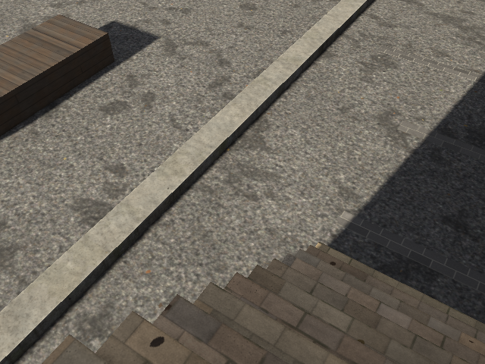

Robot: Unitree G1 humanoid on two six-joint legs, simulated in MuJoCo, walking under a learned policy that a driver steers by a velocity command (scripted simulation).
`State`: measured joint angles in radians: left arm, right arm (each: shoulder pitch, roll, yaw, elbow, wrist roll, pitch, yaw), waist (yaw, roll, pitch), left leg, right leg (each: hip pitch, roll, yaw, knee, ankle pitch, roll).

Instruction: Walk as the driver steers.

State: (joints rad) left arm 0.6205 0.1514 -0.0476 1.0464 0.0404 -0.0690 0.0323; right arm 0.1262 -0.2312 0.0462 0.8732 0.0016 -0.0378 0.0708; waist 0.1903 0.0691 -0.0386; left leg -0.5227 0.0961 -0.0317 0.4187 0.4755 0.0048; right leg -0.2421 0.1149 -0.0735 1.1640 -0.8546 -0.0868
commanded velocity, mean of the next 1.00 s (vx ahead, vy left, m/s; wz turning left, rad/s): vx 0.19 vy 0.00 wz -0.46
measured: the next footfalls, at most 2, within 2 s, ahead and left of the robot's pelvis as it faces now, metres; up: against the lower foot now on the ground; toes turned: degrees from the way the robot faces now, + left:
left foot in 0.08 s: +0.19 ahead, +0.11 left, -0.21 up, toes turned +6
right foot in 0.64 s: +0.33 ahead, -0.18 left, -0.43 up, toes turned -24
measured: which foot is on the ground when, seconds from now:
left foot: up 0.00-0.06, down 0.08-0.64, up 0.66-1.00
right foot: down 0.00-0.06, up 0.08-0.62, down 0.64-1.00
